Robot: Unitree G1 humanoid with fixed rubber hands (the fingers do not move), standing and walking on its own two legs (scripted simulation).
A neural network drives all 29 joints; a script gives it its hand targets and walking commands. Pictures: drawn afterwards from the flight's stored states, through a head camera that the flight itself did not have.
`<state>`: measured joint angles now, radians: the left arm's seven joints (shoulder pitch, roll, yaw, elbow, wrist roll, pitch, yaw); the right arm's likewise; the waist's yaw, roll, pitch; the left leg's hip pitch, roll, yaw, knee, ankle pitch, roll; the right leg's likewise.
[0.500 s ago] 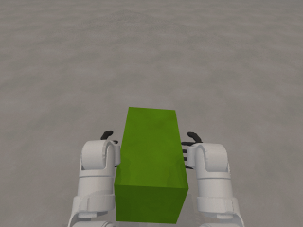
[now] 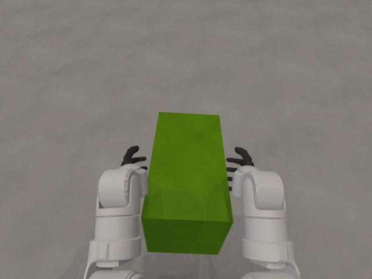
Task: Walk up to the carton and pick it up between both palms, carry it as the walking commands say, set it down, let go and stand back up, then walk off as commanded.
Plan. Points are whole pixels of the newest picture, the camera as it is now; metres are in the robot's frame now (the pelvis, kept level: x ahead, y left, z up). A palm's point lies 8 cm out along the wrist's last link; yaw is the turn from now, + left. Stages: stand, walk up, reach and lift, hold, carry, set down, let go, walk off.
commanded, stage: carry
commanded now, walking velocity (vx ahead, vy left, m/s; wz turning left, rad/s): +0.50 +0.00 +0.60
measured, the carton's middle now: (186, 178) +0.36 -0.01 -0.03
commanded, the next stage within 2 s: none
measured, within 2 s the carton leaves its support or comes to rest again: neither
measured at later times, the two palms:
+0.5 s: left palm (82, 89) +0.62 +0.28 +0.06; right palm (162, 73) +0.69 +0.05 +0.05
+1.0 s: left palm (41, 48) +0.84 +0.47 +0.07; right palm (103, 25) +0.99 +0.28 +0.07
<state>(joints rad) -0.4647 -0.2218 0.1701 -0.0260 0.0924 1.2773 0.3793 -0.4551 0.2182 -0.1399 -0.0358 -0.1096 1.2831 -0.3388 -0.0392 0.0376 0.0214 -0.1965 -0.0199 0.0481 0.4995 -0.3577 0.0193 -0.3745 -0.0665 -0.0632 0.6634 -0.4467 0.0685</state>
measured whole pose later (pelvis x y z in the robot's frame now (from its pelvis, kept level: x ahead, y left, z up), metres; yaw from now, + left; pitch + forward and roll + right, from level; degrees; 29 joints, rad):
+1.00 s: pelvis +0.65 +0.18 +0.02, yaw +37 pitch +5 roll +1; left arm -0.44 -0.21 0.12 -0.20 0.06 1.26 0.41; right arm -0.47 0.22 -0.16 -0.17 -0.10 1.23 -0.27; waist -0.02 -0.02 0.14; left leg -0.47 0.01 0.13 0.49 -0.15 0.04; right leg -0.14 -0.15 -0.25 0.28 -0.20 0.06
